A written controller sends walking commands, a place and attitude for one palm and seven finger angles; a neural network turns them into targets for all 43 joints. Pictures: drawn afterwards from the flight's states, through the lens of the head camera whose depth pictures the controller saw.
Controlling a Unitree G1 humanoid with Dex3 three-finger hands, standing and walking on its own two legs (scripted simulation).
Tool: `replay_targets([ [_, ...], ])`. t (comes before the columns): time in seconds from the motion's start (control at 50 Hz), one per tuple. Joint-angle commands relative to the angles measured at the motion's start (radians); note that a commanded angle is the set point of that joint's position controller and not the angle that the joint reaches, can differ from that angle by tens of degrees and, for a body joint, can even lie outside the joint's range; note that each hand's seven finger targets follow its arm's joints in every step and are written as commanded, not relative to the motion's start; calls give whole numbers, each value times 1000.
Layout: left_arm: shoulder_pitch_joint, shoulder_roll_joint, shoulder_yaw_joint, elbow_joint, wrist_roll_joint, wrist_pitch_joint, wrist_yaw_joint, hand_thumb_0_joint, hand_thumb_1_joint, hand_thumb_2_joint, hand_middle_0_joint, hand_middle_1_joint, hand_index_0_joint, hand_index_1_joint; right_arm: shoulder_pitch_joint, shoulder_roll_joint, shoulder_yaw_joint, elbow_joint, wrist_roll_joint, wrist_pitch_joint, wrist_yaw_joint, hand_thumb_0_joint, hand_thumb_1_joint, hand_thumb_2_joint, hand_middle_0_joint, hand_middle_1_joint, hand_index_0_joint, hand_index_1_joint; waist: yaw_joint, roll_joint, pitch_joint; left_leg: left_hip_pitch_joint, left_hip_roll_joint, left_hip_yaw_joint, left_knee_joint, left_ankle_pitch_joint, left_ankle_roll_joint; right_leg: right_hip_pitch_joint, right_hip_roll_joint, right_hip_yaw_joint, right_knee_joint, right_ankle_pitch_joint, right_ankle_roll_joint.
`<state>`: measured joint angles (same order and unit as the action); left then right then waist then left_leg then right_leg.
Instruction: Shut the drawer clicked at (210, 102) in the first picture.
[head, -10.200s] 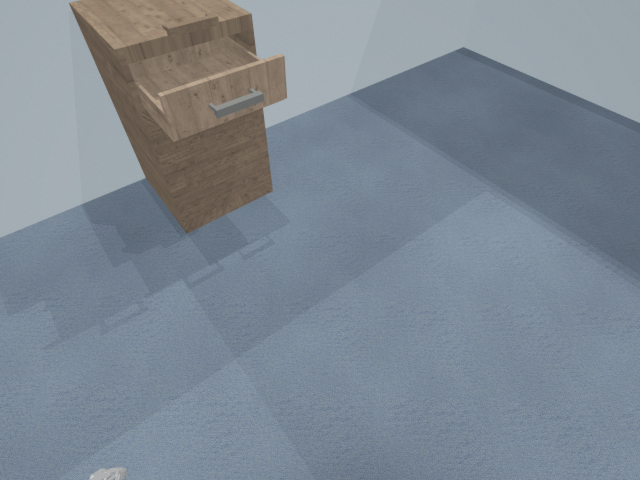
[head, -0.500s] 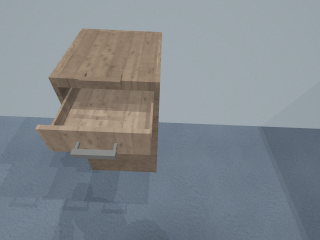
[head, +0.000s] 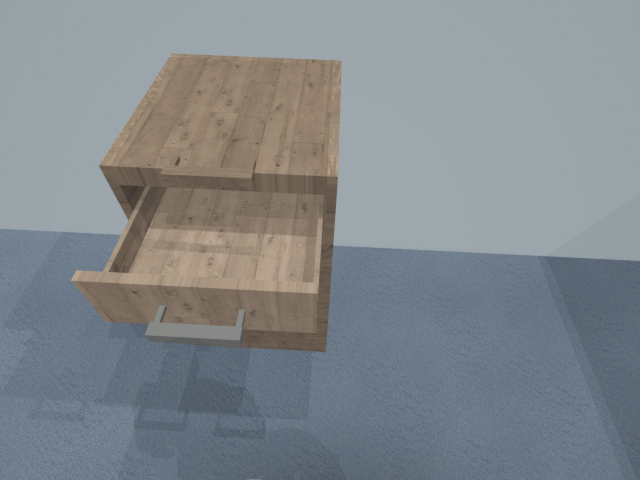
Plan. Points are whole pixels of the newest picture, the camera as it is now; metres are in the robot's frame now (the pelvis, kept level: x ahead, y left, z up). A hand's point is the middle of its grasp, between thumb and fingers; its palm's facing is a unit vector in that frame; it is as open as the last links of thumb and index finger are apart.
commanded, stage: come to a stop and stand still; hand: left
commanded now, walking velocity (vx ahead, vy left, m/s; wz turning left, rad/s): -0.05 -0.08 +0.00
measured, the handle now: (198, 323) +0.36 +0.22 -0.11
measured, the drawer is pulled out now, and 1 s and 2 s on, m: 0.22 0.22 0.22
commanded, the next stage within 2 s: look again from close up in 0.60 s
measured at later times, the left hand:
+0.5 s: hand out of the picture -0.02 +0.17 -0.16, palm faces +0.01 -0.98 -0.19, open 7.4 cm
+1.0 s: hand out of the picture +0.03 +0.19 -0.17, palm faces -0.02 -0.97 -0.22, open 7.4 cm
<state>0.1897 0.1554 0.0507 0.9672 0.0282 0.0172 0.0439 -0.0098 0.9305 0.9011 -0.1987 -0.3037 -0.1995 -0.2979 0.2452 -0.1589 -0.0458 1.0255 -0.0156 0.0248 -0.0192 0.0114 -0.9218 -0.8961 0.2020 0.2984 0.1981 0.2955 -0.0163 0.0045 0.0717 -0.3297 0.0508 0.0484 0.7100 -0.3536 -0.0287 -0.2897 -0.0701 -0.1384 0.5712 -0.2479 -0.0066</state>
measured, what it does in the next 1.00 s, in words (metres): steps on the spot: left foot, then right foot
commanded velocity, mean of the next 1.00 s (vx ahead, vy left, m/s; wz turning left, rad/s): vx -0.01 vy -0.03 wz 0.00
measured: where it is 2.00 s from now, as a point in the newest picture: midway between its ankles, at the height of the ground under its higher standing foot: outside the picture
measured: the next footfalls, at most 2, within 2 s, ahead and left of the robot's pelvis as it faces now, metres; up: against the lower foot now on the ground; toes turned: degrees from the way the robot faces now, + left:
left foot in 0.04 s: +0.07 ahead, +0.13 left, +0.00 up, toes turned +2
right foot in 0.30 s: +0.00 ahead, -0.09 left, +0.00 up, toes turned -4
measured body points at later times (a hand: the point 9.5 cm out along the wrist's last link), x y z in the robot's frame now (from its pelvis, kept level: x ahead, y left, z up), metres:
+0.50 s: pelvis -0.02 +0.00 +0.01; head -0.01 +0.00 +0.46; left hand -0.02 +0.22 -0.15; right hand +0.01 -0.23 -0.15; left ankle +0.03 +0.13 -0.73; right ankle -0.04 -0.09 -0.73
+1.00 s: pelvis +0.01 +0.02 +0.00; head +0.02 +0.01 +0.45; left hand +0.03 +0.25 -0.15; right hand -0.01 -0.20 -0.16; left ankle +0.03 +0.13 -0.73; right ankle -0.04 -0.09 -0.73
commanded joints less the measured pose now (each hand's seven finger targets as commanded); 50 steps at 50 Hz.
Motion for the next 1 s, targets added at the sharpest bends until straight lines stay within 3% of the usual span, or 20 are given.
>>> replay_targets([
  [0.0, 62, 94, 24, -64, -13, 11, -10, 0, 900, 900, -200, -300, -200, -300, 169, -108, -17, -12, -5, -23, 1, 0, -900, -900, 200, 300, 200, 300, -3, 140, -50, 140, 137, -155, -338, 302, 59, -108, -26, 67, 14, -29, -13],
  [0.02, 73, 60, 15, -72, -18, 10, -10, 0, 900, 900, -200, -300, -200, -300, 123, -165, -21, -46, -13, -26, -3, 0, -900, -900, 200, 300, 200, 300, 10, 251, -24, 4, 261, -297, -443, 301, 134, -46, 32, 43, 95, -167, 13],
  [0.04, 52, 70, 13, -61, -13, 17, -9, 0, 900, 900, -200, -300, -200, -300, 66, -163, -21, -56, -15, -31, -8, 0, -900, -900, 200, 300, 200, 300, 6, 253, -5, -73, 279, -332, -514, 225, 175, -3, 40, 72, 207, -229, 8],
  [0.08, 92, 73, 8, -31, -7, 13, -19, 0, 900, 900, -200, -300, -200, -300, -11, -146, -11, -65, -14, -37, -18, 0, -900, -900, 200, 300, 200, 300, 42, 207, -33, -13, 244, -270, -481, 301, 187, -17, 24, 121, 256, -199, 0],
  [0.12, 115, 64, -1, -10, -11, 8, -26, 0, 900, 900, -200, -300, -200, -300, -12, -162, -11, -57, -13, -33, -22, 0, -900, -900, 200, 300, 200, 300, 30, 170, -81, 131, 231, -204, -422, 447, 188, -42, 31, 106, 182, -181, 9],
  [0.18, 105, 76, -4, -10, -11, 7, -29, 0, 900, 900, -200, -300, -200, -300, 40, -183, -24, -32, -10, -23, -27, 0, -900, -900, 200, 300, 200, 300, -3, 120, -98, 224, 243, -192, -372, 608, 190, -33, 49, 91, 70, -162, 13],
  [0.24, 176, 79, -3, 8, -11, 3, -25, 0, 900, 900, -200, -300, -200, -300, 34, -184, -25, -25, -2, -17, -27, 0, -900, -900, 200, 300, 200, 300, 18, 101, -131, 190, 198, -152, -297, 558, 143, 100, 46, 101, -149, 23, 7],
  [0.28, 182, 123, -3, 19, -7, -7, -14, 0, 900, 900, -200, -300, -200, -300, 19, -120, -15, -30, 7, -19, -17, 0, -900, -900, 200, 300, 200, 300, 9, -36, -98, 76, 81, -61, -239, 323, 63, 162, -52, 216, -216, 266, -31],
  [0.32, 161, 139, -3, 27, -7, -17, -10, 0, 900, 900, -200, -300, -200, -300, 0, -70, 3, -27, 2, -8, -12, 0, -900, -900, 200, 300, 200, 300, 0, -169, -91, 71, 10, 3, -208, 138, 25, 118, -126, 285, -242, 325, -85],
  [0.36, 133, 117, -15, 37, -12, -23, -8, 0, 900, 900, -200, -300, -200, -300, 1, -69, 10, -3, 2, -3, -10, 0, -900, -900, 200, 300, 200, 300, -9, -133, -63, 127, 21, -12, -228, 130, 21, 48, -122, 267, -268, 218, -92],
  [0.44, 146, 94, -25, 69, -16, -23, -8, 0, 900, 900, -200, -300, -200, -300, 23, -72, 18, 48, 0, -5, -3, 0, -900, -900, 200, 300, 200, 300, -6, -40, 43, 152, 45, -47, -313, 136, 29, -48, -43, 225, -317, -124, -42],
  [0.66, 225, 45, -34, 126, -21, -38, -1, 0, 900, 900, -200, -300, -200, -300, 102, -44, 35, 102, 1, -22, -11, 0, -900, -900, 200, 300, 200, 300, 12, -1, 21, 130, 47, -55, -358, 185, 31, 50, -30, 200, -303, -17, -36],
  [0.68, 172, 230, -50, 39, -8, -56, -12, 0, 900, 900, -200, -300, -200, -300, 56, -136, 13, -18, -10, -20, 3, 0, -900, -900, 200, 300, 200, 300, -23, 22, 162, 107, -15, -79, -307, 121, 42, -85, 8, 200, -263, -135, -55],
  [0.7, 152, 143, -27, 47, -10, -45, -3, 0, 900, 900, -200, -300, -200, -300, 63, -110, -3, -22, -16, -28, -4, 0, -900, -900, 200, 300, 200, 300, -3, 73, 62, 62, 37, -70, -242, -19, 39, -118, -52, 215, -237, -286, -55],
  [0.72, 168, 122, -40, 42, -6, -42, 0, 0, 900, 900, -200, -300, -200, -300, 88, -68, 5, -24, -15, -24, -6, 0, -900, -900, 200, 300, 200, 300, -11, 30, -16, 61, 16, -72, -184, 5, 43, -91, -65, 252, -261, -262, -64],
  [0.76, 150, 105, -40, 36, -7, -45, 3, 0, 900, 900, -200, -300, -200, -300, 129, -45, 9, -26, -10, -18, -3, 0, -900, -900, 200, 300, 200, 300, -25, -95, -35, 57, -4, -45, -98, 58, 36, -116, -99, 290, -295, -277, -74],
  [0.78, 134, 111, -44, 22, -10, -44, 5, 0, 900, 900, -200, -300, -200, -300, 147, -50, 15, -31, -12, -17, 2, 0, -900, -900, 200, 300, 200, 300, -30, -104, -48, 70, -5, -39, -104, 65, 37, -94, -97, 285, -279, -236, -77],
  [0.86, 153, 93, -36, 32, -12, -45, 8, 0, 900, 900, -200, -300, -200, -300, 139, -64, 17, -20, -4, -34, -3, 0, -900, -900, 200, 300, 200, 300, -3, 33, -5, 43, 40, -87, -191, 210, 59, -26, -29, 200, -168, -28, -52],
  [0.9, 188, 89, -39, 37, -13, -47, 10, 0, 900, 900, -200, -300, -200, -300, 134, -86, 24, -14, -2, -44, -6, 0, -900, -900, 200, 300, 200, 300, 14, 23, -55, 84, 63, -100, -187, 395, 74, 53, -14, 167, -114, 149, -39],
  [0.98, 186, 93, -39, 33, -14, -40, 12, 0, 900, 900, -200, -300, -200, -300, 112, -111, 23, -9, -1, -42, -10, 0, -900, -900, 200, 300, 200, 300, 21, 33, -60, 118, 70, -103, -201, 482, 84, 79, -8, 155, -98, 177, -27],
])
